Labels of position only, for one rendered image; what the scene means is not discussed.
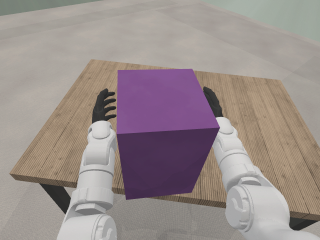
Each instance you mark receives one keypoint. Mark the robot left hand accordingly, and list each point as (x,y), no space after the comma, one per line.
(99,109)

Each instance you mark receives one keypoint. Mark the right robot upper arm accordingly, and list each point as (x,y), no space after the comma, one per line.
(261,213)

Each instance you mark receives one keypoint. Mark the robot right forearm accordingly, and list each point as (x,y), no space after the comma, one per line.
(233,160)

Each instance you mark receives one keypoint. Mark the robot right hand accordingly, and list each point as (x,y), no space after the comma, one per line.
(213,102)

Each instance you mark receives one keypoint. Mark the robot left forearm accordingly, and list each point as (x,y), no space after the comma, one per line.
(93,194)

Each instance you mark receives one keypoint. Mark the left robot upper arm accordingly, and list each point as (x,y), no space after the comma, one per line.
(89,227)

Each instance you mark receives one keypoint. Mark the carton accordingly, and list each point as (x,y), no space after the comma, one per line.
(165,130)

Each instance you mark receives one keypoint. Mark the table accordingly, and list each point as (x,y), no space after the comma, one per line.
(270,127)

